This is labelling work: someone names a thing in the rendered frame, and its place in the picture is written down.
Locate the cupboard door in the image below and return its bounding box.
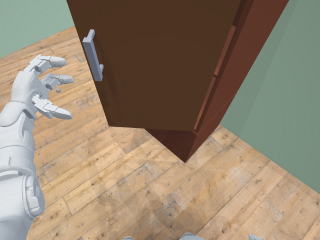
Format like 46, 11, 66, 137
66, 0, 241, 132

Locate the right robot shin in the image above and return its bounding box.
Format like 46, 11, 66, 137
181, 232, 193, 238

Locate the robot left forearm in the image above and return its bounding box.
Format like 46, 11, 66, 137
0, 102, 37, 181

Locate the handle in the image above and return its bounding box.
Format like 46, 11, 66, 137
82, 29, 104, 82

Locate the left robot upper arm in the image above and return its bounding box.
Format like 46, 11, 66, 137
0, 175, 45, 240

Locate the left robot hand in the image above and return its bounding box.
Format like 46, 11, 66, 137
10, 54, 74, 120

